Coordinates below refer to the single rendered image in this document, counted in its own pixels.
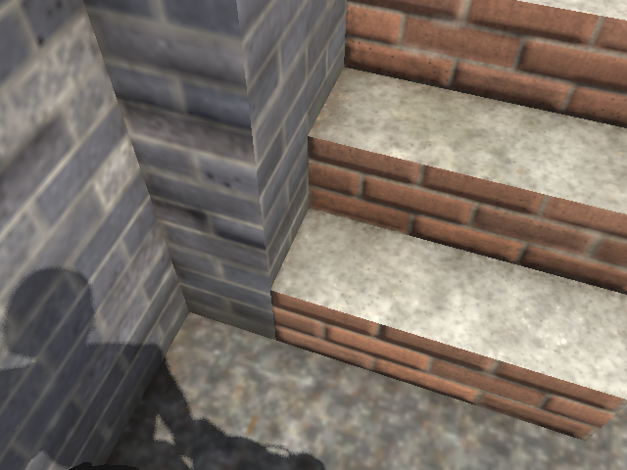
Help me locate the stairs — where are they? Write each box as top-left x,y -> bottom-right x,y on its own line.
270,0 -> 627,441

